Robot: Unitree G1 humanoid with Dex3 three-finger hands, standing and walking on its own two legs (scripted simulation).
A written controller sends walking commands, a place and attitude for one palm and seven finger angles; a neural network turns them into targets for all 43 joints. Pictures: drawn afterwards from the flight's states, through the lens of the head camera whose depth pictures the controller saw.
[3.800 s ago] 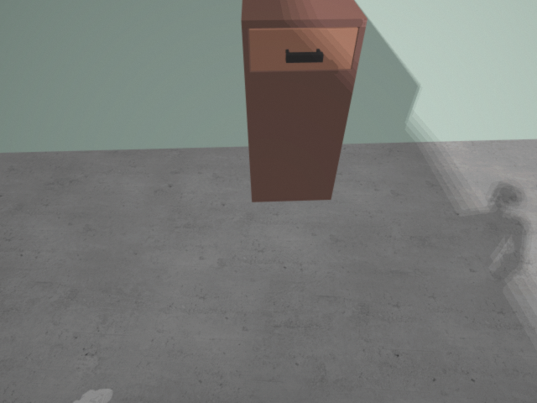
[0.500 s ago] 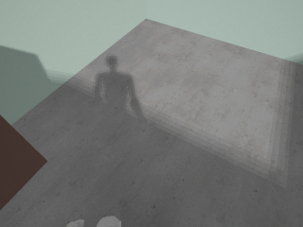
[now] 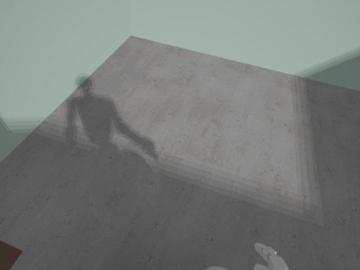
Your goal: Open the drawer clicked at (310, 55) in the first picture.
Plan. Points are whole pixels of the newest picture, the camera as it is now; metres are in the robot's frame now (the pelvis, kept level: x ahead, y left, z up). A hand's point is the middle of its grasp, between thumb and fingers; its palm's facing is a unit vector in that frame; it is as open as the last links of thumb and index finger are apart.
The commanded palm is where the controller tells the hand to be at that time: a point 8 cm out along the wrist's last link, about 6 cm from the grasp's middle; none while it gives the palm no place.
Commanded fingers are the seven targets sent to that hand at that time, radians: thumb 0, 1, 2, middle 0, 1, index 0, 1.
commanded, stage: walk to a spot facing it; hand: left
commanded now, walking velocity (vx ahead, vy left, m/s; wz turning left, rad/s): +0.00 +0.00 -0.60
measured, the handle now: out of the picture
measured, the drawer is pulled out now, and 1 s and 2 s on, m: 0.00 0.00 0.00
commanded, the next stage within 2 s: turn to face it in 0.28 s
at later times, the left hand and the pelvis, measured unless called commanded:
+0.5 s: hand (143, 238) +0.21 +0.11 -0.14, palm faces -0.28 -0.92 -0.29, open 7.3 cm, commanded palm none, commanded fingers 0.00 0.90 0.90 -0.20 -0.30 -0.20 -0.30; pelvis +0.04 -0.04 +0.00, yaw -16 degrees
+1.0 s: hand out of the picture +0.11 +0.19 -0.16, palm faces +0.00 -0.96 -0.26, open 7.3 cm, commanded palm none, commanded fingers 0.00 0.90 0.90 -0.20 -0.30 -0.20 -0.30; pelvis +0.03 -0.02 +0.01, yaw -2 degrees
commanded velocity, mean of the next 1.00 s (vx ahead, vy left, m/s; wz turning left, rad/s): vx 0.00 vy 0.00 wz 0.18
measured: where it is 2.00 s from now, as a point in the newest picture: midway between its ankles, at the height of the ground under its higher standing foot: outside the picture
